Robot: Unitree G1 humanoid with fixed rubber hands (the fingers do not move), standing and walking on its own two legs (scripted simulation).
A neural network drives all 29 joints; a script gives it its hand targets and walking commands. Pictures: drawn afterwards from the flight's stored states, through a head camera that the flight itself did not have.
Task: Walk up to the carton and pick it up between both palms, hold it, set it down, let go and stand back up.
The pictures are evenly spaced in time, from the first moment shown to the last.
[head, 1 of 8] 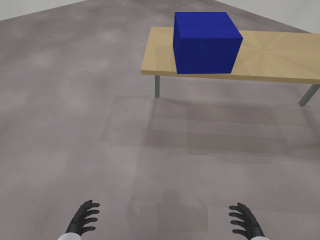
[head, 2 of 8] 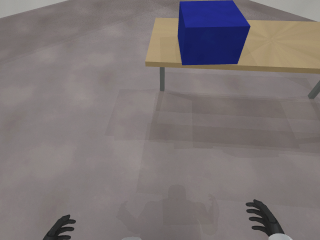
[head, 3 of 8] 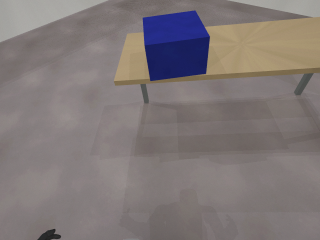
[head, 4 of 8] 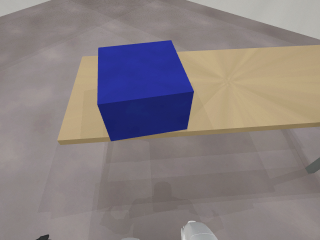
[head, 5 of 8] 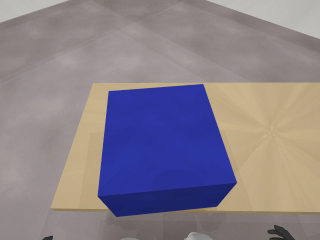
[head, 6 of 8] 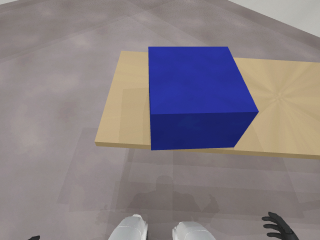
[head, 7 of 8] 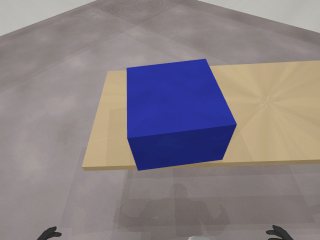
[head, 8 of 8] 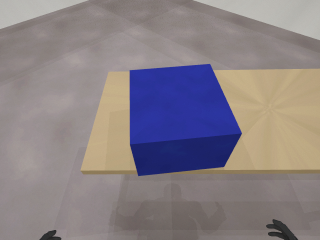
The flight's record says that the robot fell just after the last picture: no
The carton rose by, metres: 0.00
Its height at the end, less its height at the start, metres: +0.00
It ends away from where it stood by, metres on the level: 0.00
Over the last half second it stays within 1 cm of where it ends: yes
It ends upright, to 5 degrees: yes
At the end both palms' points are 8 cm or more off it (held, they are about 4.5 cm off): yes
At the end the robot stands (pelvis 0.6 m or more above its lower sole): yes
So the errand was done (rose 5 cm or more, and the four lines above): no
